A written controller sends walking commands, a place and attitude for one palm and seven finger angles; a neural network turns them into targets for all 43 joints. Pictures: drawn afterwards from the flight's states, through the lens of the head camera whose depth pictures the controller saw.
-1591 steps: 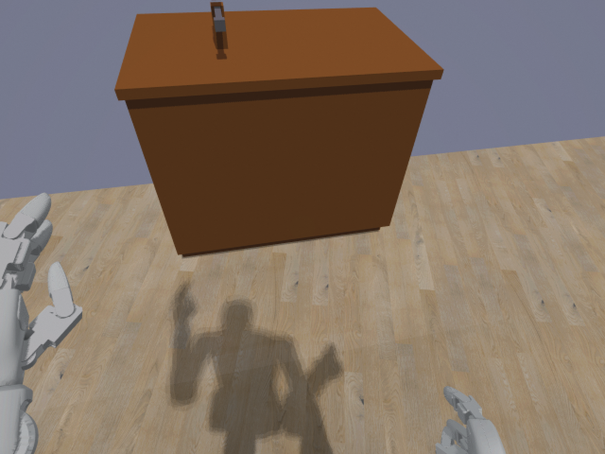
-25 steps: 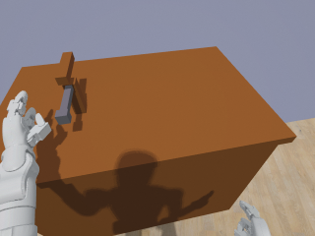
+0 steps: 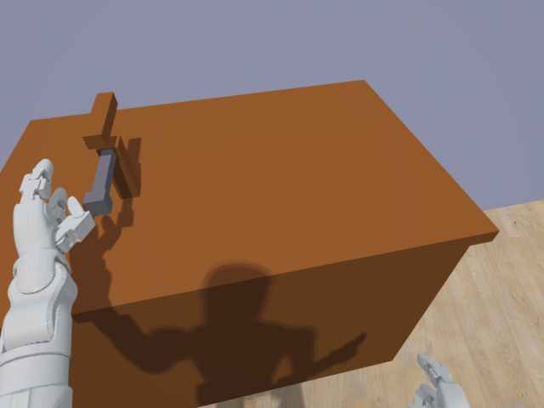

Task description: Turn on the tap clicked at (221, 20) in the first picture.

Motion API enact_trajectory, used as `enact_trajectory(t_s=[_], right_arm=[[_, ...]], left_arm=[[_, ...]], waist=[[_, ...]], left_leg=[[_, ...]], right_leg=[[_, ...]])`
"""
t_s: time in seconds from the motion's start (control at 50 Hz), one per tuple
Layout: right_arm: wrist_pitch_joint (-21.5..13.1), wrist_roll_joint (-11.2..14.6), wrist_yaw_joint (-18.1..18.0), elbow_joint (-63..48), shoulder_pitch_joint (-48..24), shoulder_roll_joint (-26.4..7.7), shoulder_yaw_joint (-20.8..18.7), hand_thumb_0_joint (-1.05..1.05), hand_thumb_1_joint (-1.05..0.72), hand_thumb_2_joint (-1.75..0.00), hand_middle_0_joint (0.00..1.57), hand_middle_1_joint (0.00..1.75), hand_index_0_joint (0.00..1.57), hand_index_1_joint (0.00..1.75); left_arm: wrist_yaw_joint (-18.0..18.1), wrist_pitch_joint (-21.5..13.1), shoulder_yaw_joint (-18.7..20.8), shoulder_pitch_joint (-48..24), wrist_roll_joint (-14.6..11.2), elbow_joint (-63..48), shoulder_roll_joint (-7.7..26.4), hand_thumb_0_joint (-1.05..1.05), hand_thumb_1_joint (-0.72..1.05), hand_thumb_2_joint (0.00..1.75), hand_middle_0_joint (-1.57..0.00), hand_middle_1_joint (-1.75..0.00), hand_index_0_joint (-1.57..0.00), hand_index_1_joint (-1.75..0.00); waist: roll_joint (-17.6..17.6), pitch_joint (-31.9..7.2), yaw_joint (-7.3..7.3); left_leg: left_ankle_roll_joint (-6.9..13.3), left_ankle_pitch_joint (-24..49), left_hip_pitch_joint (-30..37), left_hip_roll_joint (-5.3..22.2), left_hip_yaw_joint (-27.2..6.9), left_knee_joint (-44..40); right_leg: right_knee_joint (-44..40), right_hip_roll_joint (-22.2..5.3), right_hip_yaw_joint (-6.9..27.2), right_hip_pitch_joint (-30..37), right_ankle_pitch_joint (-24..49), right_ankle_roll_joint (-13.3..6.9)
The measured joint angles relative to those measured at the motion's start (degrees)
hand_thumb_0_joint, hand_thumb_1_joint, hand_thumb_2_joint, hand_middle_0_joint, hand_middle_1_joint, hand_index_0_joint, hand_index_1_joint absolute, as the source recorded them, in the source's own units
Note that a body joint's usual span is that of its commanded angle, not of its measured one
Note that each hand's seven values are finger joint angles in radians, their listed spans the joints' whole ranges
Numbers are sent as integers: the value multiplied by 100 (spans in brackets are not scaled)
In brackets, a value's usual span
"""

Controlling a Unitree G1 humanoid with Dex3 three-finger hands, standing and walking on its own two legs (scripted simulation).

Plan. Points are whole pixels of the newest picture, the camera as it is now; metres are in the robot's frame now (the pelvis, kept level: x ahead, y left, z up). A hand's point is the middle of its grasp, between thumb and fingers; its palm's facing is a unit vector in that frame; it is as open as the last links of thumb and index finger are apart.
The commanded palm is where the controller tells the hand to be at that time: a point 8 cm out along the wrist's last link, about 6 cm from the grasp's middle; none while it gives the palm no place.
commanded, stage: push the lever round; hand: left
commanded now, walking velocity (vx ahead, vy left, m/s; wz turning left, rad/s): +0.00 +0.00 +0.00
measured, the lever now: (98, 202) +0.35 +0.29 +0.14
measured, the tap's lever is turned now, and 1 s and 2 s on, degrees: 1 24 51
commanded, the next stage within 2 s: none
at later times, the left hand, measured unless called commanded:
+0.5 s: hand (106, 215) +0.33 +0.26 +0.14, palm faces +0.53 -0.85 -0.05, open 7.7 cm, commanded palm +0.29 +0.29 +0.14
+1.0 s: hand (137, 207) +0.35 +0.22 +0.14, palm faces +0.61 -0.79 -0.05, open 7.7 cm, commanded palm +0.30 +0.25 +0.14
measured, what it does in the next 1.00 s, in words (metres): stands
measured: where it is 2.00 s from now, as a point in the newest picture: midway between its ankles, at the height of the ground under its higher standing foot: outside the picture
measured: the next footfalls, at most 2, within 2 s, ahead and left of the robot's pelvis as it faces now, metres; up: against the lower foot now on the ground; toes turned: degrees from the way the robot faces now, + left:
none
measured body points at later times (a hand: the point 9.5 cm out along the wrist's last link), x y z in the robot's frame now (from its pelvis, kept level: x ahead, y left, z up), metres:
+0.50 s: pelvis -0.01 +0.00 +0.00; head -0.01 -0.02 +0.45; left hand +0.30 +0.31 +0.14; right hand +0.17 -0.24 -0.09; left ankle +0.03 +0.13 -0.73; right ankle -0.01 -0.07 -0.73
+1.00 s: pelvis -0.01 +0.01 +0.00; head -0.02 -0.01 +0.45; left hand +0.31 +0.26 +0.15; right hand +0.19 -0.22 -0.09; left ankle +0.03 +0.13 -0.73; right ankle -0.01 -0.07 -0.73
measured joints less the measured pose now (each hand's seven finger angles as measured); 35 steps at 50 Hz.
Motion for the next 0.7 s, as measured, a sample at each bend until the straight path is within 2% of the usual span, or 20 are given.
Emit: enact_trajectory(t_s=[0.3, 0.52, 0.7], right_arm=[[-6, 22, -23, 45, -46, -17, -10, 2, -91, -90, 20, 30, 20, 29], [26, -51, 70, 11, -111, 38, -18, 2, -91, -90, 20, 30, 20, 29], [150, -130, 123, 13, -205, 90, -19, 2, -91, -90, 20, 30, 20, 29]], left_arm=[[128, -24, -150, -235, 1, 160, -104, 2, 91, 91, -15, -15, -16, -15], [716, 15, -411, -227, 156, -107, -452, 3, 93, 91, -15, -15, -16, -15], [1308, 217, -777, -180, 352, -483, -812, 3, 94, 92, -15, -15, -16, -15]], waist=[[10, -9, 24], [4, -26, 19], [-2, -12, 29]], left_leg=[[-21, 29, -108, 9, -51, 52], [6, 16, -103, -22, -28, 78], [41, 13, -2, -65, -5, 45]], right_leg=[[54, 11, -51, -96, 10, -24], [92, -22, -29, -98, -2, 7], [76, -65, -6, -5, -12, 47]])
